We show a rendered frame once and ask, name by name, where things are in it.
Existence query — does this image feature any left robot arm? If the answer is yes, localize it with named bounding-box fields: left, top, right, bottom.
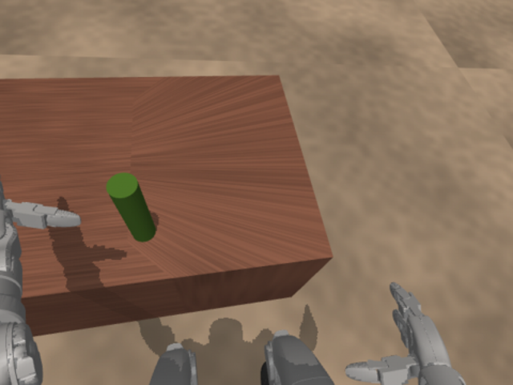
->
left=0, top=209, right=42, bottom=385

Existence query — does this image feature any left robot hand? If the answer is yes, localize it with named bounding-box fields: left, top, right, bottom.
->
left=0, top=181, right=81, bottom=229

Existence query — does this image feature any right robot arm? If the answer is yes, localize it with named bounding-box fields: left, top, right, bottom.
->
left=418, top=365, right=466, bottom=385

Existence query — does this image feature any can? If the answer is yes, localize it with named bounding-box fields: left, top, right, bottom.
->
left=106, top=172, right=156, bottom=242

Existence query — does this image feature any right robot hand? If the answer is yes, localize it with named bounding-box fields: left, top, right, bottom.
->
left=345, top=282, right=452, bottom=385

